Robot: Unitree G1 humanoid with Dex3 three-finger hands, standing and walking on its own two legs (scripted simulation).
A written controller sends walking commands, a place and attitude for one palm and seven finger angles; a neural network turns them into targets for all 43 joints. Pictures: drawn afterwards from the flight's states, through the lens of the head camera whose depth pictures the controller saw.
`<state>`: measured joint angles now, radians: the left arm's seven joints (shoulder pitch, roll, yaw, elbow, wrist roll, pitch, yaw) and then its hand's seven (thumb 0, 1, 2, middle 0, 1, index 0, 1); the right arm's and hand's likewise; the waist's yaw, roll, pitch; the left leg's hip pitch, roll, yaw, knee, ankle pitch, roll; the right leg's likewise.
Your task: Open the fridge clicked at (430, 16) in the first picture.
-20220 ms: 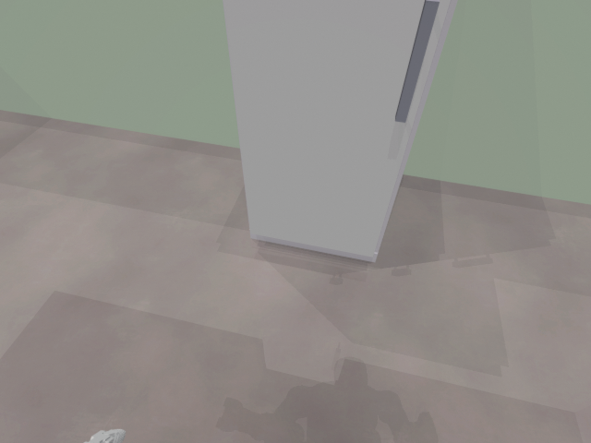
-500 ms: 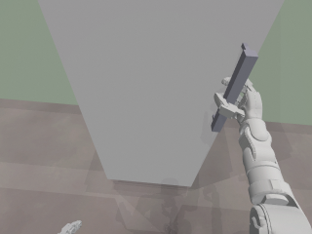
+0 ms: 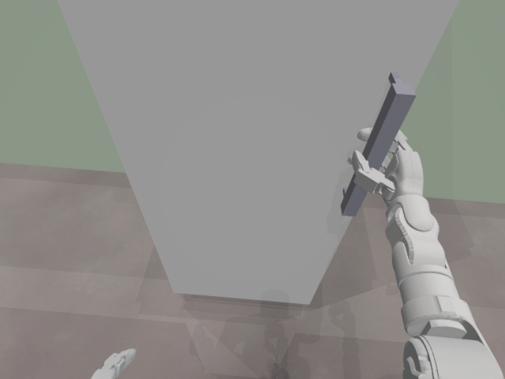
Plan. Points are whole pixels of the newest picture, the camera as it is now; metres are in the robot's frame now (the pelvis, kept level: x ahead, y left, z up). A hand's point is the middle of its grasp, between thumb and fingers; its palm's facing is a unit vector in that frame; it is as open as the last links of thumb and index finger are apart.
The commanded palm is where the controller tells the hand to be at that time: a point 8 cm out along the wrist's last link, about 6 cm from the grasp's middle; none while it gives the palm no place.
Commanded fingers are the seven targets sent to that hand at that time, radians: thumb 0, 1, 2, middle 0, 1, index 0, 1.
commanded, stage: grip the handle and tug to test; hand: right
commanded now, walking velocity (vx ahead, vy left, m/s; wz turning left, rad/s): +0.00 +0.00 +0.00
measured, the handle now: (368, 153) +0.48 -0.14 +0.12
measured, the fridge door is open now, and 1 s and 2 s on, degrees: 0 21 46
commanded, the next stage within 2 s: pull the door a little, standing still in 0.32 s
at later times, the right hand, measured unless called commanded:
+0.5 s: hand (363, 195) +0.37 -0.12 +0.13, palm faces -0.03 +1.00 +0.00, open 6.3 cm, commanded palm +0.33 -0.17 +0.13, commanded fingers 0.00 -0.90 -0.90 0.45 1.40 0.45 1.40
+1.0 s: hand (348, 263) +0.26 -0.09 +0.13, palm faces -0.04 +0.99 -0.11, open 6.9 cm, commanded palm +0.23 -0.14 +0.13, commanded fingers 0.00 -0.90 -0.90 0.45 1.40 0.45 1.40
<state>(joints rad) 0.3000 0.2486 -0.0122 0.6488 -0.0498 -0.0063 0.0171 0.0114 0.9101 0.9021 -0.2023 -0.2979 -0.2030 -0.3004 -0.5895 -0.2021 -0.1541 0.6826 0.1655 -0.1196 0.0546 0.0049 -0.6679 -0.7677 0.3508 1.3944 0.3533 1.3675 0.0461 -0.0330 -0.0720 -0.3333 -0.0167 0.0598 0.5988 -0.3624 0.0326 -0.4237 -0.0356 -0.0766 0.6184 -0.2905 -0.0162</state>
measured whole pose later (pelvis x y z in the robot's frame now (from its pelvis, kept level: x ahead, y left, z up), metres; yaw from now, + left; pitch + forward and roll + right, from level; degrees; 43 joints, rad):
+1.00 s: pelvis -0.02 +0.00 +0.01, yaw +1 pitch +0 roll +0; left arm 0.16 0.22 -0.03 0.53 -0.01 0.13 0.07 0.01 0.91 0.90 -0.20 -0.30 -0.20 -0.30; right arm 0.13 -0.14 0.11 -0.15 0.07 -0.07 -0.08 -0.03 -0.60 -0.68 0.36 1.36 0.28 1.34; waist 0.02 -0.06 0.01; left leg -0.18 -0.02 0.04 0.44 -0.26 0.03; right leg -0.24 -0.03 -0.09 0.43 -0.18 -0.01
